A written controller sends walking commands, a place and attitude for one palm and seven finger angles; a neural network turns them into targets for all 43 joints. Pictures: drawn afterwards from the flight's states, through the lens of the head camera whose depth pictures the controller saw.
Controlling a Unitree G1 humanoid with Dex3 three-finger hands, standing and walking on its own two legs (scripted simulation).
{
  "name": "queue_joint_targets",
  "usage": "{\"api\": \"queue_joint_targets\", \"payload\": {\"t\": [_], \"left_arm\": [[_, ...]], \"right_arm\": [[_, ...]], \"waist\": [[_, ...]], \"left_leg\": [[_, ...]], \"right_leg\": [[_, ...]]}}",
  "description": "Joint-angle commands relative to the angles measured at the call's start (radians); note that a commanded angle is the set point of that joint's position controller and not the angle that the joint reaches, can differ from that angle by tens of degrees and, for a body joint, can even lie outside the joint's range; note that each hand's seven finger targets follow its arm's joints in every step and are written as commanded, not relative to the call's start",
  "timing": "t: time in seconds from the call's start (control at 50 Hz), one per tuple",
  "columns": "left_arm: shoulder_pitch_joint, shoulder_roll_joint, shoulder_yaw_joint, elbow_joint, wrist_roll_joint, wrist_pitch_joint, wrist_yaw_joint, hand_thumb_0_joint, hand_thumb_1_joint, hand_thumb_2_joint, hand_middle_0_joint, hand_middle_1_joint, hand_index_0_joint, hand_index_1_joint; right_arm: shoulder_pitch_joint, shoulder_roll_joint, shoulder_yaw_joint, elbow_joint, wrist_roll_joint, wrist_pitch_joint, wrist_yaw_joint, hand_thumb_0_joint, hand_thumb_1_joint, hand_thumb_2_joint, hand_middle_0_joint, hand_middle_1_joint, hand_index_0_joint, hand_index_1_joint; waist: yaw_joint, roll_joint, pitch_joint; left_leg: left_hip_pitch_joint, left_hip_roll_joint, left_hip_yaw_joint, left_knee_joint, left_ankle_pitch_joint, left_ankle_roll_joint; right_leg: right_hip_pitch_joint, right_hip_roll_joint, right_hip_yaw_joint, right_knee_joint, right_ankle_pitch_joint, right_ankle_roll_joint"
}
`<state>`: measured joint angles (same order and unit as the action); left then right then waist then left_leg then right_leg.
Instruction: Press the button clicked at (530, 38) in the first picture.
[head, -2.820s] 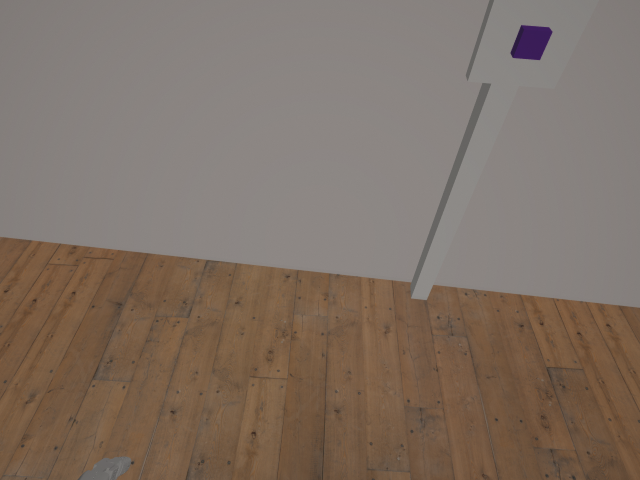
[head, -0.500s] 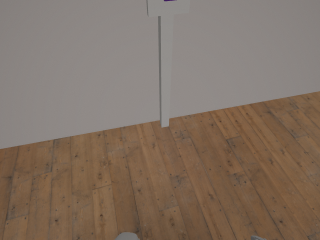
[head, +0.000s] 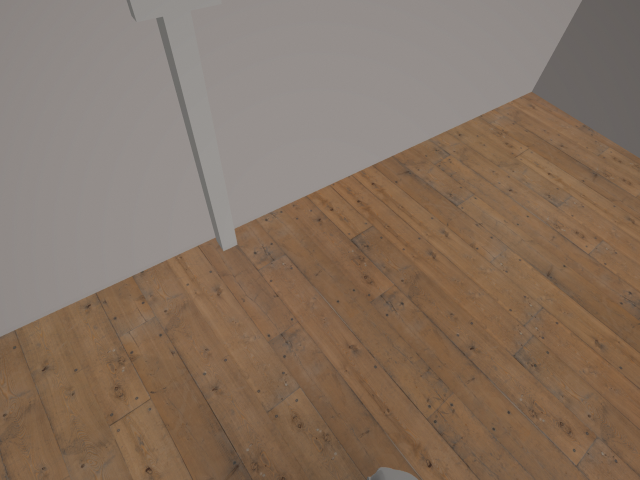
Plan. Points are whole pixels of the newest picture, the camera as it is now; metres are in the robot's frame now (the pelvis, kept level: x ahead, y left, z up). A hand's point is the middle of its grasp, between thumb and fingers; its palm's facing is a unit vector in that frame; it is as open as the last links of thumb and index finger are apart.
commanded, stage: walk to a spot facing it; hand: left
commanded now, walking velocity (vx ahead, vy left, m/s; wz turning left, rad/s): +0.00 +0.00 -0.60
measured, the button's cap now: out of the picture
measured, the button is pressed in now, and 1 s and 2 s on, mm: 0 0 0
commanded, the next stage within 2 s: turn to face it in 1.62 s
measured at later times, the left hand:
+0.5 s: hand (204, 466) +0.15 +0.17 -0.17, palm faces -0.22 -0.96 -0.20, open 7.4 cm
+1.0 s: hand (324, 315) +0.40 +0.01 -0.18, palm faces -0.61 -0.78 -0.13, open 7.4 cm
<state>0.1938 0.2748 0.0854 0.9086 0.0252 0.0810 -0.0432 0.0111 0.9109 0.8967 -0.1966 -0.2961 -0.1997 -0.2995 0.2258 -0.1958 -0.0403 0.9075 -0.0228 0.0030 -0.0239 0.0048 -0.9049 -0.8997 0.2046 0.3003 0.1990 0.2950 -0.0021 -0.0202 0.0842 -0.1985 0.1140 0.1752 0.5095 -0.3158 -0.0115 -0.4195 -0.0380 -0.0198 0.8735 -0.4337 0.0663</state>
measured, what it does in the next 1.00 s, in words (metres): walks ahead, turning right: right foot, then left foot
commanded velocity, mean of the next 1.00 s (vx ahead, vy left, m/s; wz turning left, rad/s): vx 0.25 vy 0.00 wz -0.60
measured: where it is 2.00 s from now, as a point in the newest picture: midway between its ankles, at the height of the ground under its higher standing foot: (416, 381)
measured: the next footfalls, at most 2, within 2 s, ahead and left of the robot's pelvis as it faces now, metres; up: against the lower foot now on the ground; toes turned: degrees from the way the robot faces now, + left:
right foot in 0.10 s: +0.02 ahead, -0.14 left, +0.00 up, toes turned -8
left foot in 0.52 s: +0.16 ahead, +0.08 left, +0.00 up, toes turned -12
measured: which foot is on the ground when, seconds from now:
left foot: down 0.00-0.10, up 0.12-0.50, down 0.52-1.00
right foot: up 0.00-0.08, down 0.10-0.52, up 0.54-1.00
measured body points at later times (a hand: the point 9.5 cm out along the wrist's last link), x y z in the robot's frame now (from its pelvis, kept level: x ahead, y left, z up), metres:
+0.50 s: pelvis +0.06 -0.01 +0.00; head +0.08 +0.00 +0.44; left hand +0.17 +0.22 -0.16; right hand +0.09 -0.29 -0.12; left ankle +0.11 +0.09 -0.73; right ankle -0.02 -0.14 -0.74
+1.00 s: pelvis +0.22 -0.07 -0.02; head +0.27 -0.09 +0.43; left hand +0.44 +0.05 -0.17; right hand +0.00 -0.19 -0.15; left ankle +0.12 +0.09 -0.74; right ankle +0.26 -0.22 -0.71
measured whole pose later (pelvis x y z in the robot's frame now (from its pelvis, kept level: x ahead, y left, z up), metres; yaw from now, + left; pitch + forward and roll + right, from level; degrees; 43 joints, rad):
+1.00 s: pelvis +0.22 -0.07 -0.02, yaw -35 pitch +1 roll -1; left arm 0.12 0.19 0.07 0.95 0.04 0.03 -0.06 0.01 0.91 0.90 -0.20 -0.30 -0.20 -0.30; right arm 0.50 -0.13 -0.03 1.07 -0.03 -0.05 -0.03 0.00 -0.91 -0.90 0.20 0.30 0.20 0.29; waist -0.05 -0.01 0.11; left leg 0.11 0.13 0.40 0.41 -0.48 -0.06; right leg -0.56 -0.02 -0.17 0.75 -0.23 -0.03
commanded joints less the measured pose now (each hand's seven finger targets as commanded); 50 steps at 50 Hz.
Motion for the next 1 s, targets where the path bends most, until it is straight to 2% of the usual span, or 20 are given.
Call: {"api": "queue_joint_targets", "payload": {"t": [0.0,0.04,0.06,0.08,0.1,0.12,0.18,0.38,0.42,0.46,0.48,0.5,0.52,0.54,0.58,0.66,0.76,0.88,0.92,0.98], "left_arm": [[-0.068,0.038,0.004,-0.106,-0.007,-0.042,0.002,0.0,0.9,0.9,-0.2,-0.3,-0.2,-0.3],[0.029,0.072,0.013,-0.073,-0.006,-0.059,0.007,0.0,0.9,0.9,-0.2,-0.3,-0.2,-0.3],[0.098,0.17,0.028,-0.055,0.002,-0.074,0.021,0.0,0.9,0.9,-0.2,-0.3,-0.2,-0.3],[0.154,0.267,0.052,-0.038,0.001,-0.077,0.041,0.0,0.9,0.9,-0.2,-0.3,-0.2,-0.3],[0.175,0.255,0.05,-0.034,-0.012,-0.068,0.054,0.0,0.9,0.9,-0.2,-0.3,-0.2,-0.3],[0.121,0.215,0.047,-0.044,-0.009,-0.067,0.061,0.0,0.9,0.9,-0.2,-0.3,-0.2,-0.3],[-0.011,0.145,0.025,-0.077,-0.007,-0.065,0.061,0.0,0.9,0.9,-0.2,-0.3,-0.2,-0.3],[0.051,0.172,0.026,-0.044,0.003,-0.097,0.039,0.0,0.9,0.9,-0.2,-0.3,-0.2,-0.3],[0.032,0.171,0.029,-0.048,0.002,-0.097,0.038,0.0,0.9,0.9,-0.2,-0.3,-0.2,-0.3],[-0.008,0.152,0.028,-0.052,-0.003,-0.094,0.037,0.0,0.9,0.9,-0.2,-0.3,-0.2,-0.3],[-0.019,0.101,0.016,-0.065,-0.007,-0.09,0.033,0.0,0.9,0.9,-0.2,-0.3,-0.2,-0.3],[0.0,0.02,0.001,-0.083,-0.018,-0.086,0.021,0.0,0.9,0.9,-0.2,-0.3,-0.2,-0.3],[-0.027,0.027,0.004,-0.106,-0.009,-0.093,0.018,0.0,0.9,0.9,-0.2,-0.3,-0.2,-0.3],[-0.033,0.057,0.017,-0.104,0.002,-0.09,0.012,0.0,0.9,0.9,-0.2,-0.3,-0.2,-0.3],[-0.02,0.063,0.029,-0.062,0.013,-0.084,-0.005,0.0,0.9,0.9,-0.2,-0.3,-0.2,-0.3],[0.072,-0.01,0.018,-0.01,0.008,-0.067,-0.01,0.0,0.9,0.9,-0.2,-0.3,-0.2,-0.3],[0.002,-0.036,0.012,-0.022,0.009,-0.054,-0.01,0.0,0.9,0.9,-0.2,-0.3,-0.2,-0.3],[-0.203,-0.071,-0.012,-0.071,0.007,-0.071,-0.02,0.0,0.9,0.9,-0.2,-0.3,-0.2,-0.3],[-0.182,-0.07,-0.013,-0.064,0.006,-0.082,-0.017,0.0,0.9,0.9,-0.2,-0.3,-0.2,-0.3],[0.041,-0.014,0.008,0.001,0.011,-0.097,-0.004,0.0,0.9,0.9,-0.2,-0.3,-0.2,-0.3]], "right_arm": [[0.055,-0.245,-0.07,-0.035,-0.004,-0.009,-0.002,0.0,-0.9,-0.9,0.2,0.3,0.2,0.3],[0.04,-0.243,-0.07,-0.038,0.003,-0.004,0.002,0.0,-0.9,-0.9,0.2,0.3,0.2,0.3],[0.067,-0.191,-0.058,-0.052,0.014,0.0,0.012,0.0,-0.9,-0.9,0.2,0.3,0.2,0.3],[-0.014,-0.109,-0.031,-0.11,0.008,0.003,0.013,0.0,-0.9,-0.9,0.2,0.3,0.2,0.3],[-0.047,-0.137,-0.032,-0.117,0.011,0.013,-0.004,0.0,-0.9,-0.9,0.2,0.3,0.2,0.3],[-0.05,-0.135,-0.034,-0.108,0.014,0.017,-0.006,0.0,-0.9,-0.9,0.2,0.3,0.2,0.3],[-0.042,-0.141,-0.036,-0.067,0.001,0.019,0.006,0.0,-0.9,-0.9,0.2,0.3,0.2,0.3],[-0.093,-0.128,-0.038,-0.102,0.001,-0.016,0.033,0.0,-0.9,-0.9,0.2,0.3,0.2,0.3],[-0.061,-0.123,-0.035,-0.1,0.006,-0.028,0.029,0.0,-0.9,-0.9,0.2,0.3,0.2,0.3],[0.056,-0.127,-0.037,-0.062,0.01,-0.041,0.02,0.0,-0.9,-0.9,0.2,0.3,0.2,0.3],[0.156,-0.173,-0.044,-0.028,0.009,-0.05,0.005,0.0,-0.9,-0.9,0.2,0.3,0.2,0.3],[0.244,-0.286,-0.068,-0.006,-0.008,-0.055,0.0,0.0,-0.9,-0.9,0.2,0.3,0.2,0.3],[0.269,-0.314,-0.064,-0.007,-0.006,-0.051,-0.001,0.0,-0.9,-0.9,0.2,0.3,0.2,0.3],[0.189,-0.275,-0.054,-0.033,-0.007,-0.046,0.002,0.0,-0.9,-0.9,0.2,0.3,0.2,0.3],[0.108,-0.186,-0.027,-0.043,-0.005,-0.06,-0.002,0.0,-0.9,-0.9,0.2,0.3,0.2,0.3],[0.134,-0.124,-0.013,-0.008,0.006,-0.083,-0.011,0.0,-0.9,-0.9,0.2,0.3,0.2,0.3],[0.231,-0.092,-0.01,0.049,0.006,-0.086,-0.015,0.0,-0.9,-0.9,0.2,0.3,0.2,0.3],[0.321,-0.092,-0.019,0.119,-0.011,-0.078,-0.014,0.0,-0.9,-0.9,0.2,0.3,0.2,0.3],[0.318,-0.107,-0.026,0.125,-0.009,-0.075,-0.013,0.0,-0.9,-0.9,0.2,0.3,0.2,0.3],[0.25,-0.165,-0.044,0.102,0.004,-0.075,-0.008,0.0,-0.9,-0.9,0.2,0.3,0.2,0.3]], "waist": [[-0.04,0.259,-0.105],[0.018,0.189,-0.168],[0.045,-0.036,-0.234],[0.084,-0.292,-0.219],[0.097,-0.219,-0.232],[0.073,-0.211,-0.2],[0.021,-0.132,-0.137],[0.038,-0.142,-0.058],[0.023,-0.154,-0.063],[-0.042,-0.111,-0.083],[-0.083,0.012,-0.119],[-0.117,0.343,-0.15],[-0.112,0.357,-0.102],[-0.077,0.239,-0.025],[-0.032,0.175,0.054],[0.009,0.164,-0.011],[-0.007,0.164,0.005],[-0.065,0.173,0.073],[-0.047,0.183,0.053],[0.066,0.201,-0.095]], "left_leg": [[0.103,0.224,-0.107,-0.042,0.569,0.119],[0.033,0.189,-0.02,0.143,0.476,0.036],[-0.179,0.137,0.022,0.336,0.241,-0.027],[-0.422,-0.004,-0.005,0.561,-0.305,-0.072],[-0.428,0.009,-0.147,0.645,-0.311,-0.054],[-0.434,0.03,-0.176,0.657,-0.245,-0.05],[-0.379,0.028,-0.147,0.61,-0.123,-0.073],[-0.303,-0.037,-0.123,0.301,-0.09,-0.066],[-0.196,-0.057,-0.116,0.183,-0.086,-0.055],[0.043,-0.077,-0.089,-0.012,0.022,-0.05],[0.245,-0.018,-0.142,-0.113,-0.002,-0.038],[0.375,0.262,-0.478,-0.258,-0.253,0.024],[0.272,0.419,-0.656,-0.352,-0.372,0.095],[0.127,0.41,-0.626,-0.393,-0.445,0.114],[0.034,0.31,-0.45,-0.395,-0.31,0.059],[0.126,0.19,-0.11,-0.295,0.216,-0.016],[0.211,0.197,-0.001,-0.263,0.463,0.007],[0.32,0.226,0.077,-0.241,0.588,0.086],[0.324,0.232,0.128,-0.154,0.818,0.089],[0.293,0.231,0.182,0.141,1.106,0.054]], "right_leg": [[0.046,0.031,-0.078,-0.177,0.029,-0.024],[0.25,0.028,-0.08,-0.41,0.239,-0.047],[0.479,-0.137,0.124,-0.482,0.429,-0.11],[0.515,-0.366,0.461,-0.495,0.828,-0.211],[0.489,-0.374,0.411,-0.479,0.866,-0.279],[0.432,-0.316,0.361,-0.502,0.714,-0.276],[0.324,-0.209,0.27,-0.513,0.554,-0.241],[0.236,-0.171,0.407,-0.609,0.087,-0.262],[0.191,-0.155,0.415,-0.572,0.13,-0.251],[0.063,-0.093,0.367,-0.473,0.114,-0.201],[-0.069,-0.011,0.301,-0.333,0.061,-0.158],[-0.272,0.134,0.143,-0.019,-0.112,-0.096],[-0.338,0.09,0.077,0.168,-0.155,-0.072],[-0.316,0.022,0.099,0.246,-0.092,-0.071],[-0.3,-0.01,0.07,0.336,0.057,-0.061],[-0.275,-0.011,0.028,0.386,0.235,-0.041],[-0.363,-0.023,-0.02,0.343,0.278,-0.029],[-0.346,-0.023,-0.132,-0.041,0.233,-0.055],[-0.23,0.028,-0.181,-0.154,0.195,-0.089],[0.075,0.101,-0.213,-0.236,0.2,-0.148]]}}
